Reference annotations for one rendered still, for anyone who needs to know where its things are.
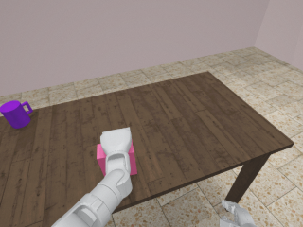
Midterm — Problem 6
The sponge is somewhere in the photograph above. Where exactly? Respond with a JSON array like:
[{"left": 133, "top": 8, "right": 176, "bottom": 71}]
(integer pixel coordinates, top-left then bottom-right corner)
[{"left": 97, "top": 140, "right": 137, "bottom": 177}]

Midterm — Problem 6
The robot right hand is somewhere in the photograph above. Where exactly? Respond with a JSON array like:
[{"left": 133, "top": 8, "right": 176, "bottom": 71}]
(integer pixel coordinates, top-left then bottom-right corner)
[{"left": 219, "top": 200, "right": 256, "bottom": 227}]

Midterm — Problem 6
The robot left forearm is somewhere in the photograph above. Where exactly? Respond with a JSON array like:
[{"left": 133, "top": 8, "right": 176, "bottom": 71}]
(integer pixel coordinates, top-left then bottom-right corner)
[{"left": 51, "top": 150, "right": 133, "bottom": 227}]

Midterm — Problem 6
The robot left hand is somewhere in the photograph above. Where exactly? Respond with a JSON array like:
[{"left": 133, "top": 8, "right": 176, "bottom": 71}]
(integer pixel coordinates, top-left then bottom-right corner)
[{"left": 100, "top": 127, "right": 132, "bottom": 155}]

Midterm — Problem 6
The left robot upper arm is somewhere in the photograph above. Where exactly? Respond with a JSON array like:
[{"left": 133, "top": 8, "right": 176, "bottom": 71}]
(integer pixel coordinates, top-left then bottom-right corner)
[{"left": 58, "top": 212, "right": 90, "bottom": 227}]

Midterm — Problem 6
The table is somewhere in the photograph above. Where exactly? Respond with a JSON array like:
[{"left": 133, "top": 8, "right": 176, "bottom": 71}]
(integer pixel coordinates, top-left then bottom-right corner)
[{"left": 0, "top": 71, "right": 294, "bottom": 227}]

